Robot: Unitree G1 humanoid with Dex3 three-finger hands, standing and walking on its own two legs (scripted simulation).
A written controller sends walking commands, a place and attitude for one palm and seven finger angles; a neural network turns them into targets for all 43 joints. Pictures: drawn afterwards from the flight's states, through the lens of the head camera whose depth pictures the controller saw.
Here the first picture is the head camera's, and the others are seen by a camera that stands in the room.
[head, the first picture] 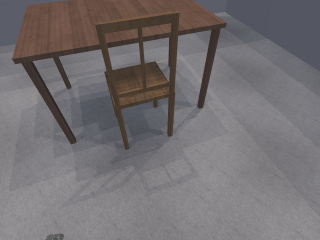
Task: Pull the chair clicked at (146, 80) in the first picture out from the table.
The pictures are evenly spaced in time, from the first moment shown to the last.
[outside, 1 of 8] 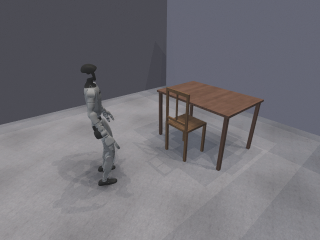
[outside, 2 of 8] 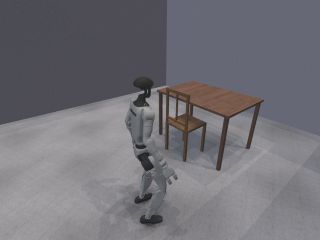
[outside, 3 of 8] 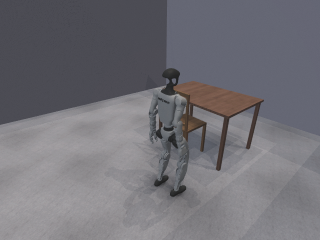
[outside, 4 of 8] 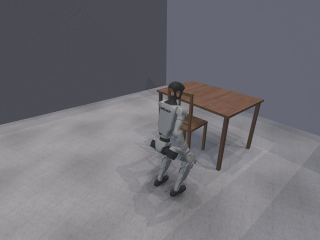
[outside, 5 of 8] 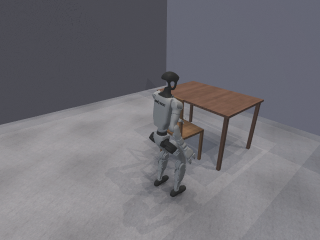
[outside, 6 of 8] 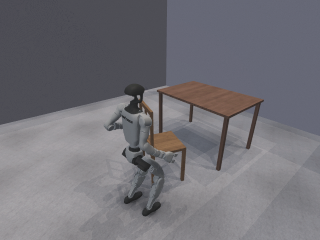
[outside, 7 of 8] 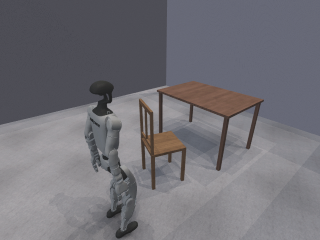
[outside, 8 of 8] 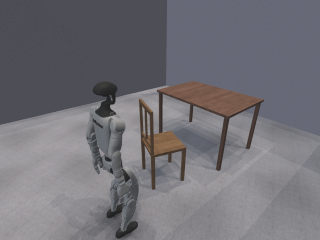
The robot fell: no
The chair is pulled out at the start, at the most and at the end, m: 0.00 0.56 0.56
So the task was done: yes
